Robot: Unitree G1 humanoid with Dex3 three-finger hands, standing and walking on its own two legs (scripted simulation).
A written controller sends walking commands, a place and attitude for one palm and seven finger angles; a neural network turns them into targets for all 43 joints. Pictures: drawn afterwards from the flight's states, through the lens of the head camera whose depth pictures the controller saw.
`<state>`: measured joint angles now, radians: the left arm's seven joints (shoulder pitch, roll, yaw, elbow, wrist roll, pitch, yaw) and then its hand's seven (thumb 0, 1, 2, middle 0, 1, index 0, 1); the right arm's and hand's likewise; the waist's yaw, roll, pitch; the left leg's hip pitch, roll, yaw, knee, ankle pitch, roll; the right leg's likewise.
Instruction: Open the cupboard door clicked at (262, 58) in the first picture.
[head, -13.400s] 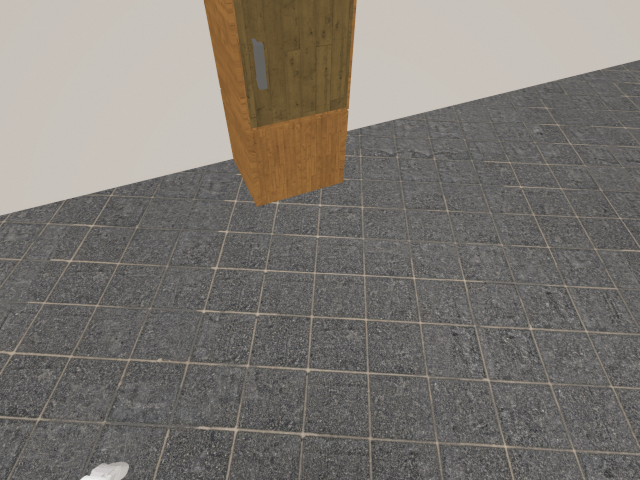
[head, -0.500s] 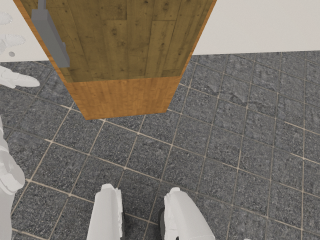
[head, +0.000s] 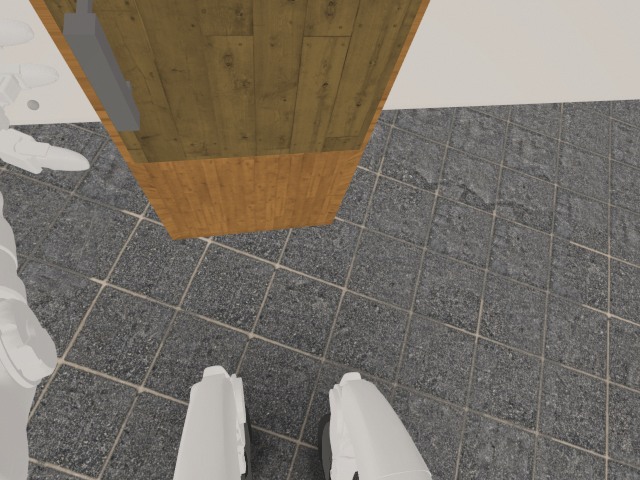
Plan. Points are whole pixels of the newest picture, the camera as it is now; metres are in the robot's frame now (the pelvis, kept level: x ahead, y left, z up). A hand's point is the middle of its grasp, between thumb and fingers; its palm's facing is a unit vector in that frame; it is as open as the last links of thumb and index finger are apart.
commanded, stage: slide the fingers in behind the handle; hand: left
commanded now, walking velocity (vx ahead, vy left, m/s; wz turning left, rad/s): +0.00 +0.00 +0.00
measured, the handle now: (108, 64) +0.58 +0.23 +0.05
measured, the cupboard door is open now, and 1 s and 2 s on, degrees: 0 0 0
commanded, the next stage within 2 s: close the thumb around the handle in 1.44 s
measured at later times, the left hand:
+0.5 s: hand (79, 98) +0.52 +0.25 +0.06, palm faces +0.12 -0.99 -0.03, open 14.0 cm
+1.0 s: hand (113, 100) +0.53 +0.21 +0.06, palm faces +0.12 -0.99 -0.02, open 14.0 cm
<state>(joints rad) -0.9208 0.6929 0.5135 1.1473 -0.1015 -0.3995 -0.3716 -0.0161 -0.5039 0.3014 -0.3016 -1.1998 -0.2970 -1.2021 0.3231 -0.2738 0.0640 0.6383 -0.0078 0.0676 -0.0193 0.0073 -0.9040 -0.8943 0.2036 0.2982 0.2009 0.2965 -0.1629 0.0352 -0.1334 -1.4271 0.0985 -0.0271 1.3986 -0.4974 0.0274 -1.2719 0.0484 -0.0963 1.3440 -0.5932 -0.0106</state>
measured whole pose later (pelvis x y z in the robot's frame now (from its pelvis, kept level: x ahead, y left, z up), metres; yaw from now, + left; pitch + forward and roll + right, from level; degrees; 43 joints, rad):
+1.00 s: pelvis +0.01 -0.01 +0.01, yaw +1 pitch +29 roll -5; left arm -0.91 0.52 0.43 1.13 -0.06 -0.45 -0.18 -0.02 -0.50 0.30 -0.30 -1.20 -0.30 -1.20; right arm 0.32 -0.26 0.04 0.65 -0.03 0.07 0.01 0.01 -0.91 -0.89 0.20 0.30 0.20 0.30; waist -0.17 0.04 -0.15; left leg -1.38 0.09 -0.02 1.37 -0.50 0.02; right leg -1.24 0.05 -0.09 1.33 -0.60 -0.02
